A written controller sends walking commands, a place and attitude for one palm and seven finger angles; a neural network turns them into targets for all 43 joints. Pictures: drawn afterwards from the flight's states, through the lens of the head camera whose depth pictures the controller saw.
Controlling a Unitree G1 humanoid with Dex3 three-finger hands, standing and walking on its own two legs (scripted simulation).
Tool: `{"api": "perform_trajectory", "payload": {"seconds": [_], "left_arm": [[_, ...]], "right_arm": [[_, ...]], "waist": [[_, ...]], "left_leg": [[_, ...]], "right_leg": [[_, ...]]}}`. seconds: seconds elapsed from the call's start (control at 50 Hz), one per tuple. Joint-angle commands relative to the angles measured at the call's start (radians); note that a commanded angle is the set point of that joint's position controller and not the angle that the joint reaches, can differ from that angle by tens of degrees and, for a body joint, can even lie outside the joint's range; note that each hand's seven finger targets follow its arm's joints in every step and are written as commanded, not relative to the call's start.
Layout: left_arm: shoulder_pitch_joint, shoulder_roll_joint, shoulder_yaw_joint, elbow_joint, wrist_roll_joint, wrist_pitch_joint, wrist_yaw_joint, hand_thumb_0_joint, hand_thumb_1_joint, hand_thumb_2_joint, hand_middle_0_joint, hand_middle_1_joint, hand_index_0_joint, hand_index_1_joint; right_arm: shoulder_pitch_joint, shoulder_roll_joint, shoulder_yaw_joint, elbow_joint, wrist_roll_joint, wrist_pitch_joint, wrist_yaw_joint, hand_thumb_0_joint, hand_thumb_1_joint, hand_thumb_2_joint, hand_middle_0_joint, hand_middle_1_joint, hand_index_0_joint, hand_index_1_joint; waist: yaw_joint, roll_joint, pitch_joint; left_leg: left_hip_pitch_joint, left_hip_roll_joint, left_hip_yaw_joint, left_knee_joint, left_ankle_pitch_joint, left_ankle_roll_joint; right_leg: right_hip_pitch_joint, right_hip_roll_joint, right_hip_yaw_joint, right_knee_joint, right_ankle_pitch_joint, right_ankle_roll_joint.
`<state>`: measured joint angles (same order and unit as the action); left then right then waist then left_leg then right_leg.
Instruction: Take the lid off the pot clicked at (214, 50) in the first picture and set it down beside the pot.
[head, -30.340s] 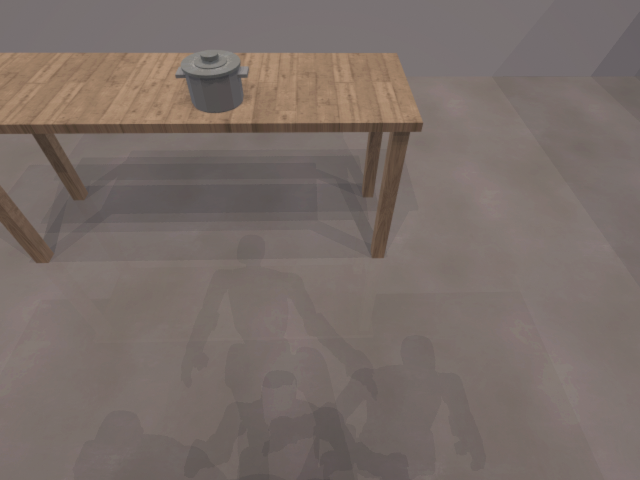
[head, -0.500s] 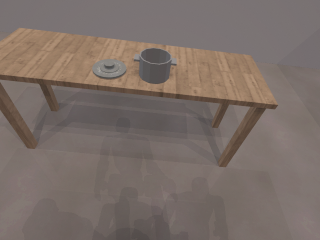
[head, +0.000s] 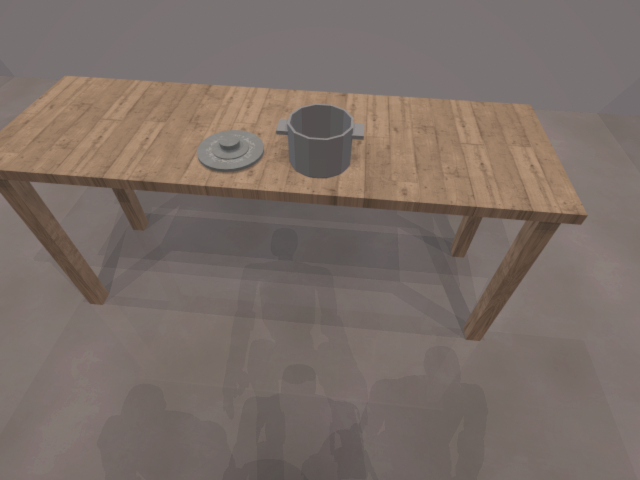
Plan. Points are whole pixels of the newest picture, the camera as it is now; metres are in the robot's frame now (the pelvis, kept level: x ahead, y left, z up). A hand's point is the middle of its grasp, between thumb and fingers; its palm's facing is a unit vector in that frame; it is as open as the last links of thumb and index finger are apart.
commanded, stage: stop stepping back and stand still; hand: left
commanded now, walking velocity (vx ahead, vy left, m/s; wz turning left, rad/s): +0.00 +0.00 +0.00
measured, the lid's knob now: (229, 142) +0.86 +0.27 -0.09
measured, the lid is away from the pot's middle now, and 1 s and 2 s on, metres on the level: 0.23 0.23 0.23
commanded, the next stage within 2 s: let the arm hang, fingers relaxed in 0.26 s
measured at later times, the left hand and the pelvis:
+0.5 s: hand out of the picture +0.01 +0.15 -0.18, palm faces +0.03 -0.98 -0.18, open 7.3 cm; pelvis +0.02 -0.01 +0.00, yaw +0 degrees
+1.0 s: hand out of the picture +0.03 +0.16 -0.18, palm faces +0.03 -0.98 -0.19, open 7.3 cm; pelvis +0.03 -0.01 +0.00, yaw -1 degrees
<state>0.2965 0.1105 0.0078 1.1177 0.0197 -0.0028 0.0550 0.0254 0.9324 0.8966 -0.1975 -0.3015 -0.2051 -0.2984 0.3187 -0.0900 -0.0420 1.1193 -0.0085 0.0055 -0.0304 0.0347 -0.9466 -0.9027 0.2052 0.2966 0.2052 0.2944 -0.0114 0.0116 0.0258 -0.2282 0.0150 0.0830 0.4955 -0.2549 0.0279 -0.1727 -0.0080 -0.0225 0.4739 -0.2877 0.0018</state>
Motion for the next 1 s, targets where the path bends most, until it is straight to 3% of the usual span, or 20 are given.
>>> {"api": "perform_trajectory", "payload": {"seconds": [0.0, 0.12, 0.18, 0.52, 0.56, 0.82, 0.98], "left_arm": [[0.072, 0.082, 0.021, -0.021, -0.008, -0.016, -0.002, 0.000, 0.900, 0.900, -0.200, -0.300, -0.200, -0.300], [0.064, 0.091, 0.024, -0.026, -0.009, -0.020, -0.003, 0.000, 0.900, 0.900, -0.200, -0.300, -0.200, -0.300], [0.059, 0.092, 0.023, -0.028, -0.009, -0.018, -0.003, 0.000, 0.900, 0.900, -0.200, -0.300, -0.200, -0.300], [0.061, 0.092, 0.024, -0.020, -0.011, -0.020, -0.002, 0.000, 0.900, 0.900, -0.200, -0.300, -0.200, -0.300], [0.061, 0.090, 0.022, -0.020, -0.011, -0.018, -0.002, 0.000, 0.900, 0.900, -0.200, -0.300, -0.200, -0.300], [0.062, 0.092, 0.026, -0.019, -0.012, -0.021, -0.001, 0.000, 0.900, 0.900, -0.200, -0.300, -0.200, -0.300], [0.065, 0.095, 0.023, -0.019, -0.012, -0.020, -0.001, 0.000, 0.900, 0.900, -0.200, -0.300, -0.200, -0.300]], "right_arm": [[0.071, -0.071, -0.018, -0.021, 0.000, -0.019, -0.003, 0.000, -0.900, -0.900, 0.200, 0.300, 0.200, 0.300], [0.066, -0.079, -0.019, -0.025, -0.002, -0.021, -0.005, 0.000, -0.900, -0.900, 0.200, 0.300, 0.200, 0.300], [0.062, -0.081, -0.018, -0.027, -0.001, -0.019, -0.005, 0.000, -0.900, -0.900, 0.200, 0.300, 0.200, 0.300], [0.055, -0.092, -0.017, -0.016, 0.000, -0.020, -0.010, 0.000, -0.900, -0.900, 0.200, 0.300, 0.200, 0.300], [0.052, -0.090, -0.016, -0.015, 0.001, -0.018, -0.010, 0.000, -0.900, -0.900, 0.200, 0.300, 0.200, 0.300], [0.055, -0.094, -0.016, -0.009, 0.001, -0.021, -0.014, 0.000, -0.900, -0.900, 0.200, 0.300, 0.200, 0.300], [0.051, -0.094, -0.015, -0.008, 0.001, -0.018, -0.013, 0.000, -0.900, -0.900, 0.200, 0.300, 0.200, 0.300]], "waist": [[0.000, -0.011, 0.071], [-0.002, -0.013, 0.030], [-0.002, -0.007, 0.051], [-0.002, -0.008, 0.024], [-0.003, -0.009, 0.046], [-0.004, -0.006, 0.017], [-0.002, -0.011, 0.042]], "left_leg": [[0.011, 0.094, -0.098, -0.103, 0.112, 0.028], [0.046, 0.091, -0.088, -0.087, 0.161, 0.024], [0.044, 0.094, -0.088, -0.093, 0.158, 0.024], [0.091, 0.098, -0.078, -0.087, 0.217, 0.022], [0.080, 0.099, -0.080, -0.093, 0.195, 0.022], [0.114, 0.100, -0.070, -0.083, 0.274, 0.022], [0.107, 0.100, -0.069, -0.094, 0.236, 0.020]], "right_leg": [[-0.067, -0.077, 0.068, -0.089, 0.155, -0.049], [-0.033, -0.081, 0.071, -0.091, 0.208, -0.052], [-0.043, -0.080, 0.070, -0.096, 0.207, -0.052], [-0.017, -0.080, 0.062, -0.098, 0.260, -0.047], [-0.029, -0.077, 0.063, -0.103, 0.236, -0.046], [-0.004, -0.079, 0.057, -0.093, 0.311, -0.043], [-0.015, -0.080, 0.064, -0.106, 0.290, -0.043]]}}
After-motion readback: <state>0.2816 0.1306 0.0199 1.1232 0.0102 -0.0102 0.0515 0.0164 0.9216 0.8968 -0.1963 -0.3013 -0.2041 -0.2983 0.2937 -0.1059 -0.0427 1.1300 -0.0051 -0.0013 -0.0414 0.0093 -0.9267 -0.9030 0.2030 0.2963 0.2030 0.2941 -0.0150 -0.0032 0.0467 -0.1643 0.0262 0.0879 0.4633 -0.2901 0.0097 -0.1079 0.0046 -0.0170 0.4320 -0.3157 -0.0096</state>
